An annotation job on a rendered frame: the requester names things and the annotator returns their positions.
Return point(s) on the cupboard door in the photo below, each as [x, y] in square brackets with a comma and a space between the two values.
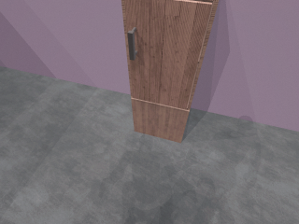
[168, 39]

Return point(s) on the handle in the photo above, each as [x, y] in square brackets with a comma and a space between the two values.
[131, 44]

